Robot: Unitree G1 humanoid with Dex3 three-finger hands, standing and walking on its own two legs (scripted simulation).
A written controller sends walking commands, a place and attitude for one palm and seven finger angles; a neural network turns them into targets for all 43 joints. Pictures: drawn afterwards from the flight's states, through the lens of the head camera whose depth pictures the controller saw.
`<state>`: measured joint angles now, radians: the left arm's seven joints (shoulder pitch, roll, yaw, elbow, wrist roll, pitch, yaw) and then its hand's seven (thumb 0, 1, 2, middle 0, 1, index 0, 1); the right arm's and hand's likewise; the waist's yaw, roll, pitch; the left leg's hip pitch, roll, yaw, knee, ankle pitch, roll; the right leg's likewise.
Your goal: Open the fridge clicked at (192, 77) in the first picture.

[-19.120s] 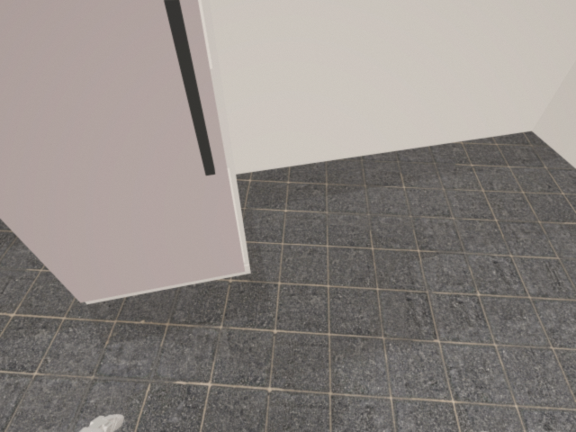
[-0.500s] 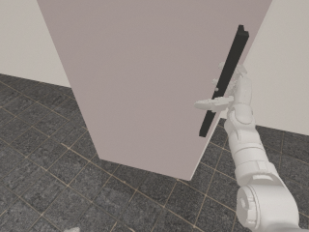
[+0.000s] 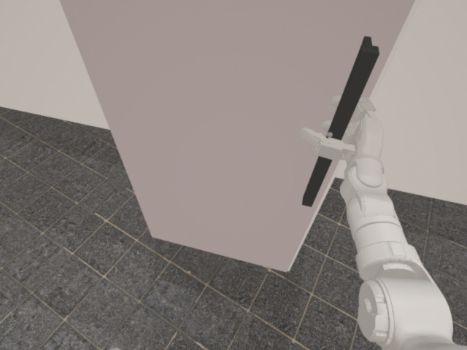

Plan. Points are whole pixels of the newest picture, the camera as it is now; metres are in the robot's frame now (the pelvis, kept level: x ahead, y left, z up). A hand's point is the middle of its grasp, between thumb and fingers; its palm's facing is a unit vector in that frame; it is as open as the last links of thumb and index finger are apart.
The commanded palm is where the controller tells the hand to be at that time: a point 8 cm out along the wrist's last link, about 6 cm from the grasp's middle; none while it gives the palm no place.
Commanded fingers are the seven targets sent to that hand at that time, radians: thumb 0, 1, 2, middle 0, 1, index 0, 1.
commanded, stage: grip the handle and tug to test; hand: right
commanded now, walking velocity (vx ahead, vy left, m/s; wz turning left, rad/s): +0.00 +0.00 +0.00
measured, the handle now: (330, 139) +0.52 -0.12 +0.09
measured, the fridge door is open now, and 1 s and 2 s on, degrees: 0 2 23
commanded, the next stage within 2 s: pull the door a little, standing still in 1.00 s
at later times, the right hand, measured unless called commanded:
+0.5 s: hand (328, 133) +0.46 -0.10 +0.15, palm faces +0.12 +0.99 +0.04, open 6.2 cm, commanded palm +0.42 -0.15 +0.14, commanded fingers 0.00 -0.90 -0.90 0.45 1.40 0.45 1.40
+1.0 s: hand (327, 139) +0.45 -0.09 +0.15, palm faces +0.10 +0.99 +0.04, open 6.3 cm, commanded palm +0.40 -0.15 +0.14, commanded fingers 0.00 -0.90 -0.90 0.45 1.40 0.45 1.40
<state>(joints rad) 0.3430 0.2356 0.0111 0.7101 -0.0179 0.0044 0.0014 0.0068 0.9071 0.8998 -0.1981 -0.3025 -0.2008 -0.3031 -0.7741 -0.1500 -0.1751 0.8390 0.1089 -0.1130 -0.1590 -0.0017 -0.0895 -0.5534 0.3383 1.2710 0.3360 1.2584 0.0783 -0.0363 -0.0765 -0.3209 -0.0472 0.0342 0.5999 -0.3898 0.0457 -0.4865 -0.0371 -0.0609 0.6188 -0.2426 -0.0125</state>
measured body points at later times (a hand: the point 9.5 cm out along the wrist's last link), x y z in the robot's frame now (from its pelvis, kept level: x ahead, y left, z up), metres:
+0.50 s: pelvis +0.00 +0.00 +0.00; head +0.03 +0.01 +0.45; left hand +0.06 +0.26 -0.12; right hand +0.45 -0.15 +0.15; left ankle -0.06 +0.09 -0.72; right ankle +0.04 -0.11 -0.72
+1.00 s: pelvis +0.02 +0.00 +0.01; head +0.03 +0.02 +0.46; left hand +0.10 +0.26 -0.12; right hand +0.43 -0.15 +0.15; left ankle -0.06 +0.09 -0.72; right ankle +0.04 -0.11 -0.72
